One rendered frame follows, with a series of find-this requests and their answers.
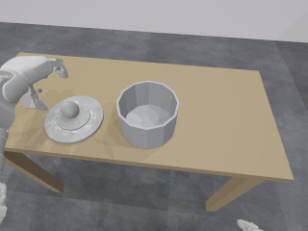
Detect table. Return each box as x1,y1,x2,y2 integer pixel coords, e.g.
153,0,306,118
3,52,295,212

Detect lid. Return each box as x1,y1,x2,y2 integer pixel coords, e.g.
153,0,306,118
44,95,104,144

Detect left robot hand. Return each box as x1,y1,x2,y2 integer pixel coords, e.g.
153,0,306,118
0,56,68,111

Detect knob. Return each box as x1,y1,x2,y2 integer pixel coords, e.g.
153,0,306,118
61,101,80,118

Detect right robot hand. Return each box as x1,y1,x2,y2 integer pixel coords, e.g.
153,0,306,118
237,219,264,231

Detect left robot forearm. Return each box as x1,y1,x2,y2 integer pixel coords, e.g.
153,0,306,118
0,67,29,172

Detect pot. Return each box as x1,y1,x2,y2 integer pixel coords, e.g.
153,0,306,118
116,80,180,149

